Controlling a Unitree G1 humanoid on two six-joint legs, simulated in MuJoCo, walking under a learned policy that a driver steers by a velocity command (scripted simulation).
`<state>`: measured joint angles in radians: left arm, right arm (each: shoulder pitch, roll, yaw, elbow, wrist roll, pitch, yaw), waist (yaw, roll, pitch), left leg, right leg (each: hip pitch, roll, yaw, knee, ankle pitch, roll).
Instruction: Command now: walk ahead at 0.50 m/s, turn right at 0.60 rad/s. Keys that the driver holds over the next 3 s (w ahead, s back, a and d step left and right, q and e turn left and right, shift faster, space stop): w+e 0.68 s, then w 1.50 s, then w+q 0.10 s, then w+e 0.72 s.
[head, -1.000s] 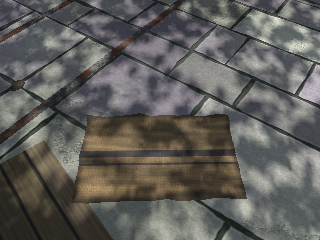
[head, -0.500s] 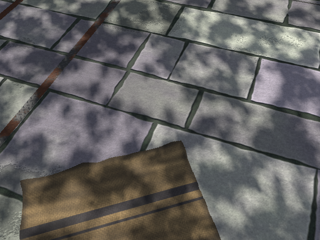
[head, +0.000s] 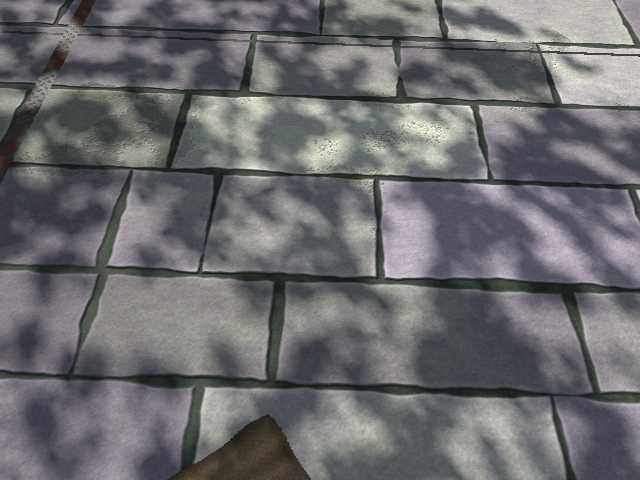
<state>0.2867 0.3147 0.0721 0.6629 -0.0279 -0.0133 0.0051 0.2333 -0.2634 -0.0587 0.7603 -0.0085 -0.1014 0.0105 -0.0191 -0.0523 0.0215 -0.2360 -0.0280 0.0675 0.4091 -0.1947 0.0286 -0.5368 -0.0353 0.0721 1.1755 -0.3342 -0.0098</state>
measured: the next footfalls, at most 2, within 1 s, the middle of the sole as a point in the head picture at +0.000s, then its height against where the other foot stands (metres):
right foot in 0.34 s outside the picture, level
left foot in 0.82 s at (354, 400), level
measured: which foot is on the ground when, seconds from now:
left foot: down 0.00-0.34, up 0.36-0.80, down 0.82-1.00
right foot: up 0.00-0.32, down 0.34-0.84, up 0.86-1.00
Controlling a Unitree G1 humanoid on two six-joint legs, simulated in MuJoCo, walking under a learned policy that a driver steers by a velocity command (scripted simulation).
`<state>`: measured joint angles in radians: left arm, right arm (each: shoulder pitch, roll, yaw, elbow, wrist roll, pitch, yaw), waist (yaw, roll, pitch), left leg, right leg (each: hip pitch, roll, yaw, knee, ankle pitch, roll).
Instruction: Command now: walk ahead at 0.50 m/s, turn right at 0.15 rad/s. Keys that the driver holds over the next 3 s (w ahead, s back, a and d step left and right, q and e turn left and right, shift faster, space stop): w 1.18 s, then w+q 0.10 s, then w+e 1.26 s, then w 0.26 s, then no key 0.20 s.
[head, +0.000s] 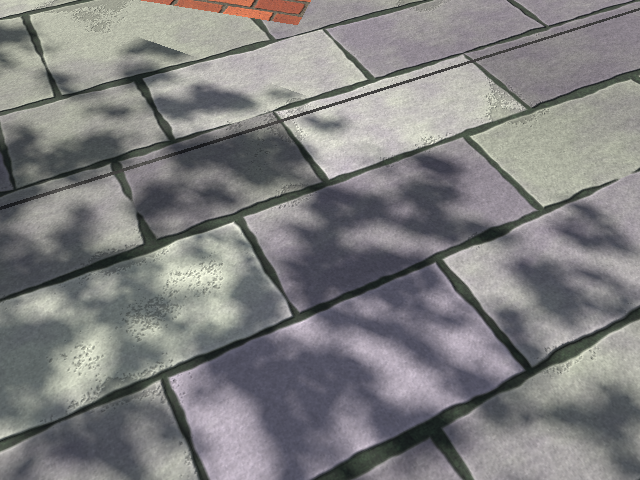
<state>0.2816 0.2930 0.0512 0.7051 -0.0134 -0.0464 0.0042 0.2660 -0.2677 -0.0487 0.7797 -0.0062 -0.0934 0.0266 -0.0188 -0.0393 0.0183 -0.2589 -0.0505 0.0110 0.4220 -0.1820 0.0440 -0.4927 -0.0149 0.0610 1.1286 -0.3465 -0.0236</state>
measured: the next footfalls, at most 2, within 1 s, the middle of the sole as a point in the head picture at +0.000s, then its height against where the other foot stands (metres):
right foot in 0.32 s outside the picture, level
left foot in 0.84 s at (283, 414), level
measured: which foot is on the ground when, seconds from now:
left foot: down 0.00-0.34, up 0.36-0.82, down 0.84-1.00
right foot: up 0.00-0.30, down 0.32-0.86, up 0.88-1.00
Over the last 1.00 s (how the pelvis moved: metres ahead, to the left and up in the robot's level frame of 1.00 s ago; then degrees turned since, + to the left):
0.55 -0.13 0.00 -30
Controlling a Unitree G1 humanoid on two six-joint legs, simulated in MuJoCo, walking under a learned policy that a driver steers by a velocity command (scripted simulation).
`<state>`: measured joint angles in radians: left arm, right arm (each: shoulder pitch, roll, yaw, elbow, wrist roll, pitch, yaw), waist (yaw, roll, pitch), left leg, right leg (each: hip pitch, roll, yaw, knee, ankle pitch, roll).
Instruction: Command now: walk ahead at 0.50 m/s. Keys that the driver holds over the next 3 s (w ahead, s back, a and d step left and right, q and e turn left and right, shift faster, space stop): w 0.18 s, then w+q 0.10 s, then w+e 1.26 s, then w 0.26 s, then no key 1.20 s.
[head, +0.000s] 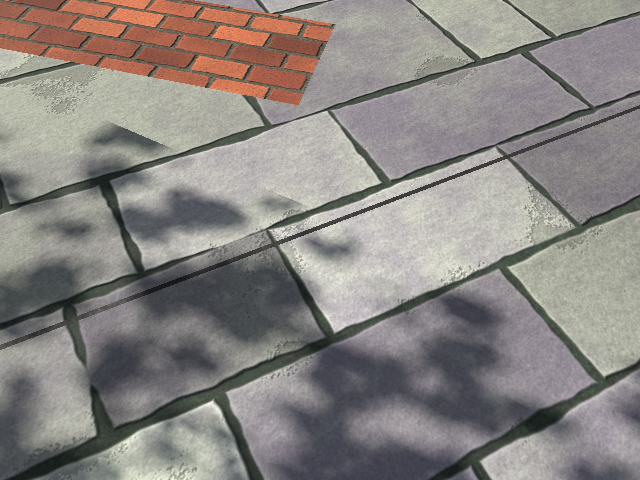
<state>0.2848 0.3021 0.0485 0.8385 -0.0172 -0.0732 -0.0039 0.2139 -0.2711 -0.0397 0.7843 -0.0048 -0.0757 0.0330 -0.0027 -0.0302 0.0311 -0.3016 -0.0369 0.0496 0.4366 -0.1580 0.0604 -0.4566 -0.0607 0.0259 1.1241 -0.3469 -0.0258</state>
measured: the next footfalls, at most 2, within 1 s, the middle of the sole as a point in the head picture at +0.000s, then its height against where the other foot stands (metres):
right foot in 0.36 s outside the picture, level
left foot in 0.84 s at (297, 406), level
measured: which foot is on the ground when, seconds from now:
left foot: down 0.00-0.38, up 0.40-0.82, down 0.84-1.00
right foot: up 0.00-0.34, down 0.36-0.84, up 0.86-1.00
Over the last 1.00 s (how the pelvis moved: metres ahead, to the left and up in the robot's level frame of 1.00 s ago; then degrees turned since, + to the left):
0.55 -0.01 0.00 0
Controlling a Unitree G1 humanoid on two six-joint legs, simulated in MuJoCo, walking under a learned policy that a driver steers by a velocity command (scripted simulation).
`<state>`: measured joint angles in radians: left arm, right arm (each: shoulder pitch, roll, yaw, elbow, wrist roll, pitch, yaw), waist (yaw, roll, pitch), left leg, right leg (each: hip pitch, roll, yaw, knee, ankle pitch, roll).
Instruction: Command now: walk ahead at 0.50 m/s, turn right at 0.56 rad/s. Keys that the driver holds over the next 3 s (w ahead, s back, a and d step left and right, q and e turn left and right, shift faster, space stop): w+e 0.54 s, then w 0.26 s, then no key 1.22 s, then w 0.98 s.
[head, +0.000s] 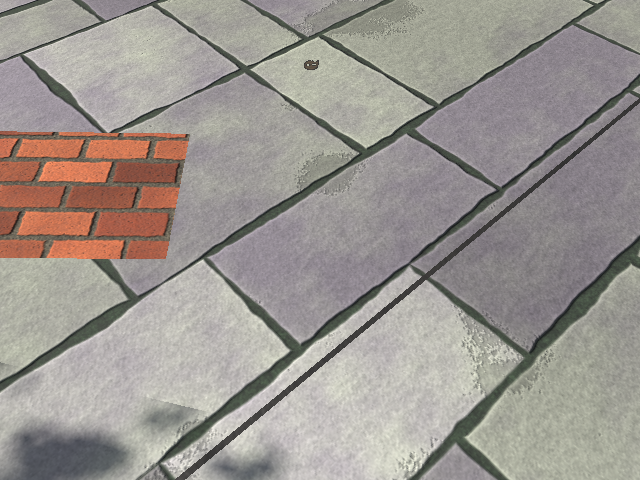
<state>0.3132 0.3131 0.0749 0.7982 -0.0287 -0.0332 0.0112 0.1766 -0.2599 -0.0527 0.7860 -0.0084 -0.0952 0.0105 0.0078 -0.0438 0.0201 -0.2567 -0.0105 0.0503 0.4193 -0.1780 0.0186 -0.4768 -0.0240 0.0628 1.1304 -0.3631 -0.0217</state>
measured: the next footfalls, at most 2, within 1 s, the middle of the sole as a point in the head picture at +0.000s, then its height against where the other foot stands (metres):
right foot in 0.36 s outside the picture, level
left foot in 0.86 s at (368, 397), level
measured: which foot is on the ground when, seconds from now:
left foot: down 0.00-0.34, up 0.36-0.84, down 0.86-1.00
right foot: up 0.00-0.34, down 0.36-0.88, up 0.90-1.00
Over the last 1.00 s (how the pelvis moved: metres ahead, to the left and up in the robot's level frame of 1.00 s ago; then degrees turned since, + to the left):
0.54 -0.03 0.00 -16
